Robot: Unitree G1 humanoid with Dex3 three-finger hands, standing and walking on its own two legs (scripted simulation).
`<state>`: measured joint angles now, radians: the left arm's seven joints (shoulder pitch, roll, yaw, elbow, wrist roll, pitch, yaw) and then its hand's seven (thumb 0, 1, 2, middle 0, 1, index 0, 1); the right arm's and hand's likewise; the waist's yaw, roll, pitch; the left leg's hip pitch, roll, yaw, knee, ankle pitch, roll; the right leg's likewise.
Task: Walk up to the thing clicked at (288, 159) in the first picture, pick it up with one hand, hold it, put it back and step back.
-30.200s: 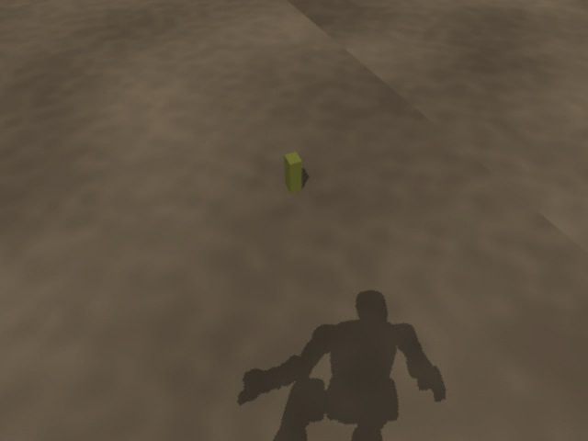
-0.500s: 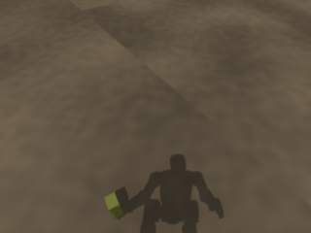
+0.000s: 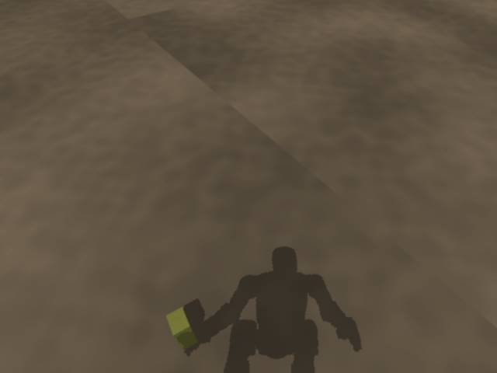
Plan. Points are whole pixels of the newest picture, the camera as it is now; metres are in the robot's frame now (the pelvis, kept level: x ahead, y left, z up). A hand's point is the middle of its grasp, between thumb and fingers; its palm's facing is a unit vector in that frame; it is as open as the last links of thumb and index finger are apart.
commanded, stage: stand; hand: left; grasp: from the side
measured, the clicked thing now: (182, 329) +0.40 +0.27 -0.69
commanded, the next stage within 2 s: step back in 1.14 s
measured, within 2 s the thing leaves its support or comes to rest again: neither
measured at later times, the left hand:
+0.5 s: hand out of the picture +0.09 +0.24 -0.16, palm faces -0.04 -0.94 -0.34, open 7.4 cm
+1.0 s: hand out of the picture +0.10 +0.25 -0.16, palm faces -0.04 -0.94 -0.34, open 7.4 cm
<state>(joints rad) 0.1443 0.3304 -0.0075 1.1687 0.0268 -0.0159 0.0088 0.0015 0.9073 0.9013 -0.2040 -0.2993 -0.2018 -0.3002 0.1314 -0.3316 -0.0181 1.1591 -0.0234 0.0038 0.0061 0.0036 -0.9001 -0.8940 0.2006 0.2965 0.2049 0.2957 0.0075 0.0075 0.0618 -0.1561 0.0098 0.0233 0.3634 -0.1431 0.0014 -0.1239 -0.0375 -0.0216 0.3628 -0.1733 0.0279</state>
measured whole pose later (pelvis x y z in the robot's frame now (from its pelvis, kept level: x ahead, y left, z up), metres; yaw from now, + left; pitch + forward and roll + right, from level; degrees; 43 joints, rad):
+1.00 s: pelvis +0.03 +0.00 +0.00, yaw -1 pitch -3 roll +0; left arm 0.10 0.34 0.00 1.15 0.02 -0.01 0.00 0.00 0.91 0.90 -0.20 -0.30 -0.20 -0.30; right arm 0.10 -0.34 -0.01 1.16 -0.02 -0.01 0.01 0.00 -0.90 -0.89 0.20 0.30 0.21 0.30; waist 0.00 0.00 0.06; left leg -0.11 0.02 0.04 0.32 -0.16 0.00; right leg -0.08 -0.03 -0.01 0.31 -0.18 0.03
